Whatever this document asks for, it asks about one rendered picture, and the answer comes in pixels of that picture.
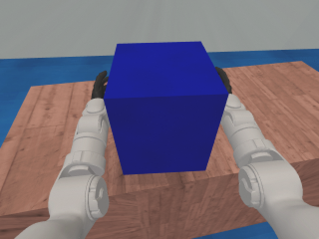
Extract robot left upper arm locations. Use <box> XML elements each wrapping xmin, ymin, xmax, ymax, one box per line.
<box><xmin>14</xmin><ymin>174</ymin><xmax>110</xmax><ymax>239</ymax></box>

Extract robot right upper arm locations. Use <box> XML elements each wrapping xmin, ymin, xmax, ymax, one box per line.
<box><xmin>238</xmin><ymin>159</ymin><xmax>319</xmax><ymax>239</ymax></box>

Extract right robot hand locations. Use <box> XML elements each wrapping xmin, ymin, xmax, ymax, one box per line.
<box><xmin>215</xmin><ymin>67</ymin><xmax>232</xmax><ymax>94</ymax></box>

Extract left robot hand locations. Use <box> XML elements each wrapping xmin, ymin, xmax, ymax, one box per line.
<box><xmin>91</xmin><ymin>71</ymin><xmax>109</xmax><ymax>100</ymax></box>

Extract right robot forearm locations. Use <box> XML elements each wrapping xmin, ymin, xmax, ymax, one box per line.
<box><xmin>220</xmin><ymin>94</ymin><xmax>303</xmax><ymax>197</ymax></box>

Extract pedestal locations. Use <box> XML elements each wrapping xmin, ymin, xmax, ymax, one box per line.
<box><xmin>0</xmin><ymin>61</ymin><xmax>319</xmax><ymax>239</ymax></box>

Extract carton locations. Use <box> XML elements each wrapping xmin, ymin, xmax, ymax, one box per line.
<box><xmin>104</xmin><ymin>41</ymin><xmax>229</xmax><ymax>175</ymax></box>

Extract left robot forearm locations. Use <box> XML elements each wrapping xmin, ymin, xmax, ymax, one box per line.
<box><xmin>48</xmin><ymin>98</ymin><xmax>111</xmax><ymax>214</ymax></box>

